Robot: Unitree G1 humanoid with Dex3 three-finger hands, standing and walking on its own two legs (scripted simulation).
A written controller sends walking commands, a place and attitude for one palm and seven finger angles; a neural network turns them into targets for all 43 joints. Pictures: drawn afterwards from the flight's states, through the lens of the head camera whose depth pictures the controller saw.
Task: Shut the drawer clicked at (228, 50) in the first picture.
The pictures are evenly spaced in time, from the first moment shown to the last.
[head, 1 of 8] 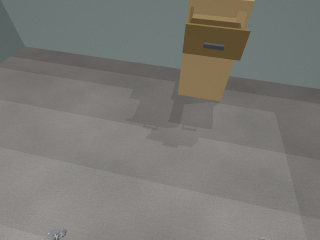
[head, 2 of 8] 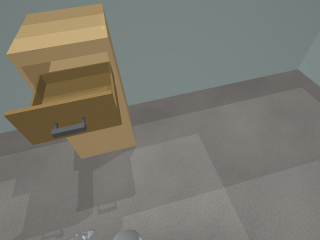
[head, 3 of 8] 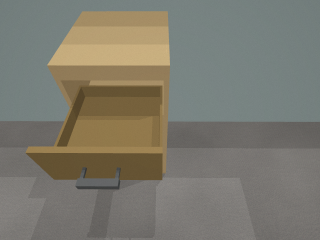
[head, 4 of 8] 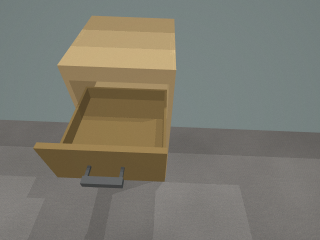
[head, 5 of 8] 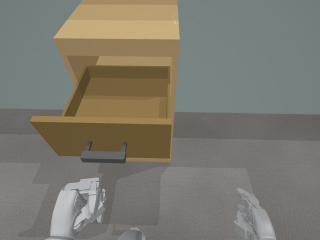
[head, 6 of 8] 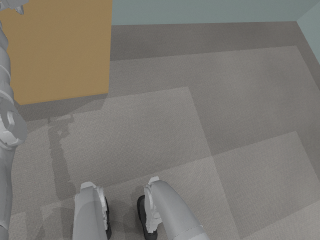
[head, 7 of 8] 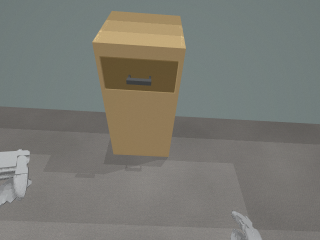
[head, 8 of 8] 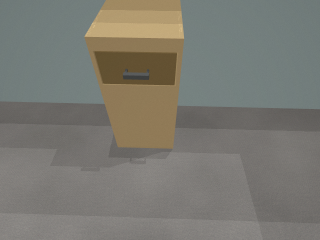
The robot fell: no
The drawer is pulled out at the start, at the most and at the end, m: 0.30 0.30 0.00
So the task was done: yes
